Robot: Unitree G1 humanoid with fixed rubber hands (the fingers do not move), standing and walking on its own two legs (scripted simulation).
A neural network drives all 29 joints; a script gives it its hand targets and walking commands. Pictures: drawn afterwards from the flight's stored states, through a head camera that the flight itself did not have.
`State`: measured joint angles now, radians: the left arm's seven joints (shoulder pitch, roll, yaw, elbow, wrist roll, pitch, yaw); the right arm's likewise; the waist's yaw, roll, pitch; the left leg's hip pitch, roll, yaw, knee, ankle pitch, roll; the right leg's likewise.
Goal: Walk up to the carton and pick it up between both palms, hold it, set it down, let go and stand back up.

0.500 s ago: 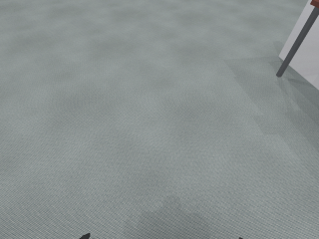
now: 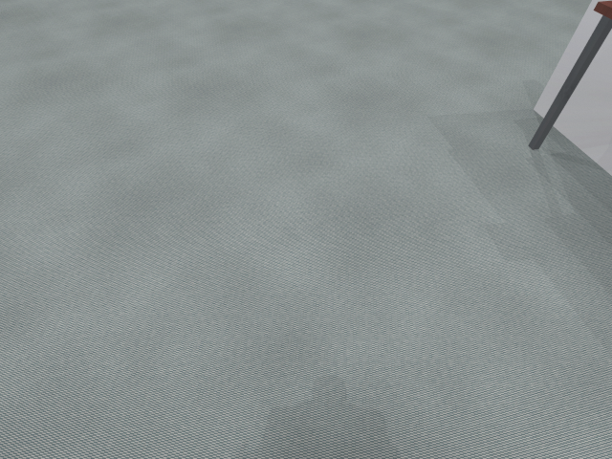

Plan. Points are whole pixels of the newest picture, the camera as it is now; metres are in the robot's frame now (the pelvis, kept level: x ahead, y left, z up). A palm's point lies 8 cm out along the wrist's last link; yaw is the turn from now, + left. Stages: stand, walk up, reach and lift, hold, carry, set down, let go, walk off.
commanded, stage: stand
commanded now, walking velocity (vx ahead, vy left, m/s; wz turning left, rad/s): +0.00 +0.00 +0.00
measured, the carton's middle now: out of the picture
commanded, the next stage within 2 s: none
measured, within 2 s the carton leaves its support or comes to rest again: neither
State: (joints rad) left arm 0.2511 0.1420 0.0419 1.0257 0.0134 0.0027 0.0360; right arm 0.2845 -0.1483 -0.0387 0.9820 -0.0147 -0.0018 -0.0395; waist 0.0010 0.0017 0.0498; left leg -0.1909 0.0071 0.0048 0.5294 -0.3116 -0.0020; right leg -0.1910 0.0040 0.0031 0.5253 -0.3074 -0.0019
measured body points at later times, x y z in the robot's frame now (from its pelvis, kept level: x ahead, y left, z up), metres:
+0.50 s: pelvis +0.00 +0.00 +0.00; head +0.01 +0.00 +0.45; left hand -0.01 +0.20 -0.16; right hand -0.02 -0.21 -0.16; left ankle -0.02 +0.12 -0.73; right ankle -0.02 -0.12 -0.73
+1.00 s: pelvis -0.01 +0.00 +0.01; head +0.00 +0.00 +0.46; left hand -0.03 +0.20 -0.16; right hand -0.03 -0.20 -0.16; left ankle -0.02 +0.12 -0.73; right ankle -0.02 -0.12 -0.73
